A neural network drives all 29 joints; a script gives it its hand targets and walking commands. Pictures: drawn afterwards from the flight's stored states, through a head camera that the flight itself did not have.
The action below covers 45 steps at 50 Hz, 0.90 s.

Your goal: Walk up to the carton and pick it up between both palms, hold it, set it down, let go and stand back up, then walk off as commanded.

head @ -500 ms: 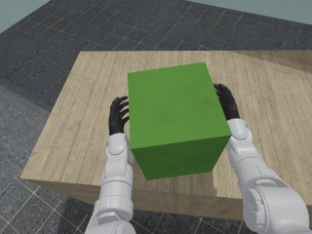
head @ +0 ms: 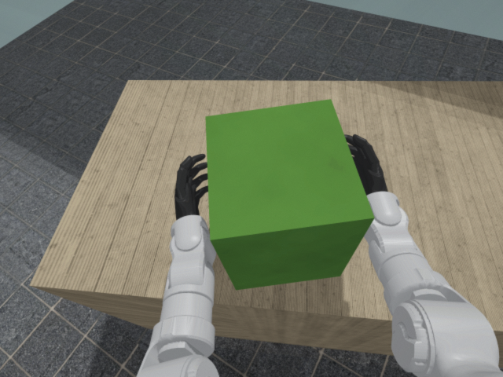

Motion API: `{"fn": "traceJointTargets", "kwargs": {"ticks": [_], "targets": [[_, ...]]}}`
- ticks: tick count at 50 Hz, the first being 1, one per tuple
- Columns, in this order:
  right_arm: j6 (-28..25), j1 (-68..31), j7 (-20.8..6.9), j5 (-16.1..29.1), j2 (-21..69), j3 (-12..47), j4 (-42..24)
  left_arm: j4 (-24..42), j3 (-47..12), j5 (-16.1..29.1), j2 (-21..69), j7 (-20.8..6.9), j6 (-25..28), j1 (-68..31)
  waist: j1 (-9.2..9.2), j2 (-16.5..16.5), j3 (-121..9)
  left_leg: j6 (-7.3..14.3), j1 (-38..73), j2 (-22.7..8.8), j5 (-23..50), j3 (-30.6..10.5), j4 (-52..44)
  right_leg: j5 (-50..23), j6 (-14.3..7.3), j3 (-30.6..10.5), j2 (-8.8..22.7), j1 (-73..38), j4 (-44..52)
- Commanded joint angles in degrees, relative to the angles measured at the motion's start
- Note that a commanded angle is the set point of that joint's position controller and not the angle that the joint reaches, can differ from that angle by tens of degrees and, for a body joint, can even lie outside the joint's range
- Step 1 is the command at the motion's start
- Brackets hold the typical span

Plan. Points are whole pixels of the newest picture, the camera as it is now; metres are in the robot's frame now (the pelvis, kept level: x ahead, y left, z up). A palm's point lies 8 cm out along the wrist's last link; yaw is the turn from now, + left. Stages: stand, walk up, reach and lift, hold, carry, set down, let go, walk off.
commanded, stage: set down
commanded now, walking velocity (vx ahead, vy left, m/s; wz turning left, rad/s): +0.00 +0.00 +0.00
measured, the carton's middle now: (279, 203) +0.40 +0.06 -0.01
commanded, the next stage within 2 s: none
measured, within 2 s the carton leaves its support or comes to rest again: neither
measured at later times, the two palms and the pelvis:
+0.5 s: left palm (191, 222) +0.34 +0.20 +0.01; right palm (370, 194) +0.43 -0.09 +0.00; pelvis -0.01 -0.01 +0.00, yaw +0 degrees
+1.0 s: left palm (191, 247) +0.30 +0.19 -0.01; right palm (390, 202) +0.42 -0.12 +0.00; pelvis -0.02 -0.01 -0.01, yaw +0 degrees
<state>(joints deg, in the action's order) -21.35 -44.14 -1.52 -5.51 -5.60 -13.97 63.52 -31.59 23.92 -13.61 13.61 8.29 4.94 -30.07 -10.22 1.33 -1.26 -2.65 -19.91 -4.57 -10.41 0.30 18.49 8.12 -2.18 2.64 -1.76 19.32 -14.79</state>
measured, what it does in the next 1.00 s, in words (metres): stands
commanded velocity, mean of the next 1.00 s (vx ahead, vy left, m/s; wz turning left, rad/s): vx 0.00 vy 0.00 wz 0.00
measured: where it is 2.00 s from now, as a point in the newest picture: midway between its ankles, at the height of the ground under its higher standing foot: outside the picture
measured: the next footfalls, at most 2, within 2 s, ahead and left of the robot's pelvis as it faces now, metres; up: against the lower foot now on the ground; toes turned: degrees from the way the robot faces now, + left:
none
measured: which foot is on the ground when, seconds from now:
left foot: down 0.00-1.00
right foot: down 0.00-1.00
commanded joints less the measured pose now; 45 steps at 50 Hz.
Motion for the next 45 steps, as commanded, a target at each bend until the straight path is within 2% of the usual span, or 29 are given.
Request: {"fn": "traceJointTargets", "kwargs": {"ticks": [1, 2, 3, 4, 5, 8, 12, 13, 14, 15, 17, 18, 20, 21, 22, 23, 24, 26, 27, 28, 29, 31, 35, 36, 37, 40, 41, 43, 45], "targets": [[0.3, -25.0, -1.6, -3.2, 0.3, 3.8, 1.6, -3.3, -6.6, -5.3, 2.9, 0.2, 1.9, -14.0, -1.76, -5.6, -30.5, 1.4, 4.4, 3.2, 41.1, 6.4, 6.5, -16.3, -1.7, 0.5, -3.2, -3.4, -3.2], [0.6, -25.9, -1.1, -0.4, -0.9, 5.3, 1.8, -1.2, -8.9, -4.0, 2.4, 1.3, 1.9, -14.4, -1.16, -4.6, -31.7, 1.0, 5.0, 2.6, 42.3, 5.8, 7.5, -15.9, -2.0, 0.4, -4.0, -3.0, -3.6], [0.5, -26.7, -1.0, 2.2, -2.1, 7.3, 0.9, 0.6, -8.7, -2.7, 1.7, 2.2, 2.3, -15.5, -2.29, -3.5, -33.6, 0.5, 7.2, 2.7, 43.7, 6.1, 8.1, -14.3, -2.3, 0.2, -4.3, -1.5, -3.0], [0.9, -28.4, -0.1, 3.0, -4.2, 7.0, 3.2, -0.3, -10.0, -1.1, 0.9, 3.1, 1.7, -16.6, -0.29, -3.3, -33.3, 0.1, 5.9, 2.6, 45.3, 5.6, 9.1, -15.7, -2.7, 0.5, -4.9, -1.2, -3.6], [1.2, -28.9, 0.1, 4.9, -6.8, 8.4, 1.6, -1.6, -8.7, -1.3, -1.1, 3.5, 1.1, -15.8, -2.77, -2.9, -34.1, 0.0, 4.9, 3.0, 44.2, 6.0, 9.0, -16.9, -2.7, -0.8, -4.7, -1.8, -3.8], [0.2, -30.8, 0.4, 7.8, -7.1, 12.1, -0.8, -0.9, -9.8, 2.4, -1.5, 4.1, 2.0, -16.5, -3.99, -4.1, -39.1, -0.2, 4.5, 3.2, 45.4, 6.1, 10.4, -19.4, -2.5, -1.3, -5.0, -3.1, -4.6], [-0.7, -32.8, 2.0, 9.1, -10.6, 11.8, -1.7, -3.1, -9.2, 4.4, -6.2, 4.5, 4.2, -20.0, -3.05, -5.7, -43.9, -0.8, -0.5, 3.8, 42.9, 7.0, 11.0, -23.9, -1.6, -1.6, -4.9, -6.9, -7.4], [-0.9, -32.1, 2.1, 9.9, -10.7, 13.5, -0.4, -2.7, -10.1, 4.0, -4.6, 5.0, 4.6, -18.6, -3.78, -4.0, -43.1, -1.6, 0.4, 3.4, 45.2, 6.6, 11.3, -23.3, -1.8, -1.2, -5.1, -5.4, -7.7], [-0.4, -32.9, 2.0, 10.4, -10.0, 14.1, -0.7, -2.4, -9.3, 4.5, -5.3, 4.8, 4.5, -19.2, -4.38, -5.2, -42.0, -1.3, 1.4, 3.4, 43.5, 6.9, 11.1, -21.8, -1.6, -1.4, -5.1, -5.2, -7.0], [-0.7, -32.6, 2.1, 10.7, -10.8, 13.5, 1.1, -1.4, -10.2, 5.5, -4.8, 4.9, 5.0, -19.8, -2.75, -3.2, -43.3, -1.6, 1.1, 3.7, 43.8, 6.6, 11.1, -20.6, -1.9, -1.2, -5.5, -4.2, -6.7], [-1.1, -33.9, 1.9, 12.3, -11.9, 15.2, -1.0, -2.1, -11.0, 7.0, -5.1, 5.4, 5.3, -19.7, -4.22, -3.1, -45.4, -2.0, 1.1, 3.4, 43.9, 6.7, 11.7, -20.3, -2.3, -1.2, -5.6, -3.9, -7.5], [-0.4, -33.0, 2.3, 12.2, -13.3, 15.0, -0.2, -5.0, -12.0, 7.5, -6.6, 5.2, 5.1, -18.7, -2.59, -4.3, -45.0, -2.0, 2.4, 3.1, 43.0, 6.3, 12.1, -18.3, -2.6, -0.9, -5.8, -3.1, -6.7], [-1.0, -33.5, 1.9, 13.6, -15.0, 16.4, -0.7, -5.8, -10.5, 8.2, -7.6, 5.3, 5.2, -19.1, -3.92, -5.7, -45.4, -2.1, 1.4, 3.2, 44.5, 6.3, 12.7, -20.8, -1.8, -1.3, -6.0, -3.3, -7.6], [-0.9, -31.7, 2.2, 13.5, -15.5, 16.6, 1.6, -5.0, -11.4, 8.8, -8.0, 5.1, 5.5, -17.7, -3.13, -5.2, -44.4, -2.1, 0.2, 3.4, 44.8, 6.7, 12.4, -23.7, -1.8, -1.5, -5.8, -5.2, -8.1], [-1.0, -33.2, 1.7, 15.7, -15.0, 18.5, 1.7, -5.9, -11.4, 9.3, -7.8, 5.2, 5.9, -17.8, -5.03, -5.6, -42.2, -2.0, -1.3, 3.1, 43.3, 6.5, 11.9, -20.6, -2.1, -1.4, -5.8, -4.3, -8.1], [-1.1, -32.2, 1.9, 15.9, -15.5, 18.2, 1.9, -7.2, -11.6, 10.2, -8.3, 4.7, 5.9, -16.4, -3.64, -7.5, -42.2, -1.6, -2.6, 3.2, 40.0, 6.7, 11.7, -23.5, -1.4, -1.8, -5.5, -6.6, -8.5], [-1.1, -32.6, 1.9, 17.1, -15.6, 19.0, 1.8, -7.4, -10.3, 10.1, -9.3, 4.8, 6.7, -17.4, -5.18, -7.6, -43.3, -1.4, -4.2, 3.7, 37.5, 7.0, 10.7, -23.1, -1.2, -2.3, -5.1, -8.2, -8.5], [-2.0, -32.7, 1.8, 16.2, -17.2, 17.7, 2.2, -5.6, -11.3, 11.2, -10.1, 5.1, 8.2, -18.9, -3.74, -7.7, -43.8, -1.6, -5.5, 3.8, 35.9, 7.0, 11.4, -22.9, -0.6, -1.6, -5.3, -7.8, -10.0], [-1.5, -32.4, 1.5, 17.8, -16.8, 19.5, 3.0, -8.2, -10.8, 10.9, -10.6, 4.9, 7.9, -18.0, -4.6, -6.9, -41.4, -1.8, -4.7, 3.5, 37.2, 6.8, 11.8, -21.9, -1.0, -1.9, -5.2, -7.1, -9.5], [-2.7, -31.0, 1.2, 17.7, -17.8, 18.7, 1.3, -4.4, -11.9, 10.7, -9.8, 5.0, 8.2, -16.8, -3.07, -5.4, -44.2, -2.2, -2.6, 3.5, 37.9, 6.5, 11.3, -22.2, -1.2, -1.3, -5.2, -7.0, -9.2], [-2.7, -32.8, 1.5, 18.5, -16.8, 20.2, 0.2, -8.1, -11.3, 12.0, -11.1, 4.6, 8.7, -18.1, -4.46, -7.9, -43.7, -1.2, -6.6, 4.0, 34.5, 7.5, 11.7, -23.9, -0.3, -2.4, -4.4, -7.9, -9.7], [-4.0, -30.5, 0.8, 18.5, -18.4, 20.2, 1.8, -6.7, -11.6, 11.9, -9.6, 4.4, 8.3, -13.6, -3.36, -8.7, -44.1, -1.9, -5.7, 3.8, 37.0, 6.4, 10.9, -30.6, -0.2, -2.0, -4.6, -11.2, -10.9], [-4.6, -25.3, 0.0, 20.1, -19.5, 20.9, 4.7, -3.9, -12.7, 10.5, -9.2, 4.1, 8.3, -9.9, -2.94, -5.4, -40.8, -2.3, -1.4, 3.0, 39.0, 6.4, 10.1, -27.4, -0.8, -1.3, -5.2, -9.7, -9.7], [-4.1, -27.7, -0.2, 21.4, -19.8, 22.3, 5.0, -8.6, -11.3, 11.0, -10.4, 3.6, 7.9, -10.6, -4.33, -7.1, -38.5, -1.3, -5.0, 3.6, 35.4, 6.9, 10.2, -27.0, -0.6, -2.2, -4.3, -10.3, -9.6], [-4.0, -26.4, -0.4, 21.3, -21.2, 21.1, 5.7, -6.1, -13.1, 11.4, -9.9, 3.8, 7.7, -9.9, -2.37, -7.2, -39.8, -1.7, -2.7, 3.4, 37.6, 6.5, 10.3, -27.2, -0.8, -1.4, -4.9, -10.4, -9.5], [-6.0, -25.8, -0.2, 22.3, -20.0, 23.5, 3.2, -6.2, -11.9, 12.0, -11.0, 3.5, 9.2, -9.6, -3.34, -8.5, -42.0, -1.4, -5.3, 3.6, 37.0, 7.0, 10.5, -31.4, 0.0, -1.7, -4.8, -13.0, -10.8], [-6.7, -21.7, -0.9, 22.1, -20.8, 22.4, 3.7, -2.7, -13.8, 11.2, -7.9, 3.7, 9.0, -4.6, -1.29, -7.9, -42.4, -1.8, -3.6, 3.1, 37.5, 5.8, 10.0, -34.9, -0.1, -1.1, -4.8, -15.0, -11.3], [-7.1, -21.3, -1.2, 23.3, -20.4, 24.1, 5.7, -3.2, -12.5, 11.4, -9.2, 3.5, 9.4, -4.9, -2.6, -7.6, -39.0, -1.4, -4.8, 3.3, 36.3, 6.5, 9.4, -33.6, 0.3, -1.6, -4.3, -14.5, -10.5], [-7.5, -20.0, -1.3, 22.8, -21.7, 23.1, 6.2, -1.2, -12.2, 9.7, -9.6, 3.4, 9.2, -3.5, -1.3, -8.3, -39.4, -1.7, -3.2, 3.2, 35.9, 5.4, 8.9, -33.8, 0.5, -1.3, -4.6, -15.7, -10.6]]}}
